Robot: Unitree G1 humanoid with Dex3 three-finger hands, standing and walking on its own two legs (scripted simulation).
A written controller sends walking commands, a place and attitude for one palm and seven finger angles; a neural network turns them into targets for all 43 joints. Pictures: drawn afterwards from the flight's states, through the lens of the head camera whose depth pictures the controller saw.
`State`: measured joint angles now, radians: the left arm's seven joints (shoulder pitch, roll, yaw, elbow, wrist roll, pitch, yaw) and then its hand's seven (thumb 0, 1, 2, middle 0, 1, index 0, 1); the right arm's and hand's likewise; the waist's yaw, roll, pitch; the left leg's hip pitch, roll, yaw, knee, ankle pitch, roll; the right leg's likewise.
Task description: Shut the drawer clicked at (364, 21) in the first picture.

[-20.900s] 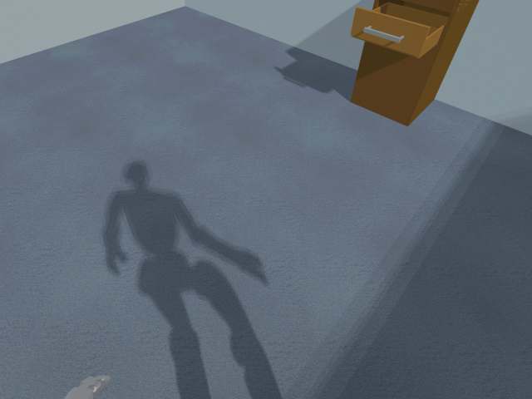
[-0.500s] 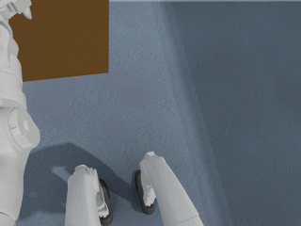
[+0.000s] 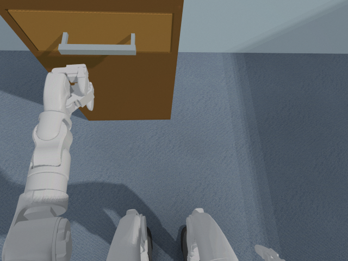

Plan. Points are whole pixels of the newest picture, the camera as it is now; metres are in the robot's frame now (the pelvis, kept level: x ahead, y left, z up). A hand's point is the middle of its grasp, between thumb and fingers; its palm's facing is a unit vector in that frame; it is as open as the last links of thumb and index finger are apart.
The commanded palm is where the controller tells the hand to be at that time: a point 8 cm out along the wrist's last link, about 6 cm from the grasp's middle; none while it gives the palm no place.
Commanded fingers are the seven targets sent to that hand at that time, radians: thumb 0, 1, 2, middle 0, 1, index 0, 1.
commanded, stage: draw the hand back to the body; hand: left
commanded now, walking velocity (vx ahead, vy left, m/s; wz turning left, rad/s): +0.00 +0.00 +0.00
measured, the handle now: (99, 43) +0.66 +0.17 -0.04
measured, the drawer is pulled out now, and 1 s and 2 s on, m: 0.00 0.00 0.00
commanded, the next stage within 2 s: step back with the hand held close in 1.10 s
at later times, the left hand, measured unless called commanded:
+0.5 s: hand (0, 149) +0.31 +0.21 +0.16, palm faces +0.19 -0.94 -0.29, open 3.3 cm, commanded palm +0.27 +0.26 +0.18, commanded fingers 0.00 0.90 0.90 -1.40 -1.60 -1.40 -1.60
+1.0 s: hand out of the picture +0.19 +0.25 +0.30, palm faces +0.45 -0.78 -0.44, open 3.3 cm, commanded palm +0.14 +0.29 +0.30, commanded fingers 0.00 0.90 0.90 -1.40 -1.60 -1.40 -1.60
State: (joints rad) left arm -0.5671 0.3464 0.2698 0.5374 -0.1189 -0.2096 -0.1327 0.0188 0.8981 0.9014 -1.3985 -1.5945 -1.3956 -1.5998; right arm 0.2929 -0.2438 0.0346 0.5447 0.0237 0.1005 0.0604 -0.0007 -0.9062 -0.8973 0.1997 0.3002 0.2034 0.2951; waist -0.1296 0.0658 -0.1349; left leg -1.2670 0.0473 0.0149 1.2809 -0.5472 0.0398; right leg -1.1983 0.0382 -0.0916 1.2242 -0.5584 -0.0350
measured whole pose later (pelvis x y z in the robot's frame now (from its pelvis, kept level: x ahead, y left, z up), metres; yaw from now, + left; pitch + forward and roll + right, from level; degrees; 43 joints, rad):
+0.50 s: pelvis +0.02 +0.01 +0.10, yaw +3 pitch +5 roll -1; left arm 0.03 0.31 0.06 0.14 -0.06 -0.04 0.09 0.02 0.89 0.90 -1.40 -1.59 -1.40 -1.60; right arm 0.21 -0.24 0.06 0.48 0.06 0.10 -0.10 0.00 -0.90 -0.90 0.20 0.30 0.20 0.30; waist -0.01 0.05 -0.06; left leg -0.45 -0.01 0.04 0.72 -0.37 0.04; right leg -0.40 0.01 -0.05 0.70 -0.39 -0.02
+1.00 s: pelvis +0.03 +0.00 +0.12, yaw +4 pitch -4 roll -1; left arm 0.56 0.36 0.30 -0.53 -0.09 -0.07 0.10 0.02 0.89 0.90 -1.41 -1.59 -1.40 -1.60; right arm 0.19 -0.25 0.04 0.57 0.02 -0.06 -0.07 0.01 -0.90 -0.90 0.20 0.30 0.21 0.30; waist 0.07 0.10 -0.01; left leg -0.13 -0.02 0.02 0.47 -0.28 0.03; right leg -0.06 0.01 -0.07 0.42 -0.30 -0.02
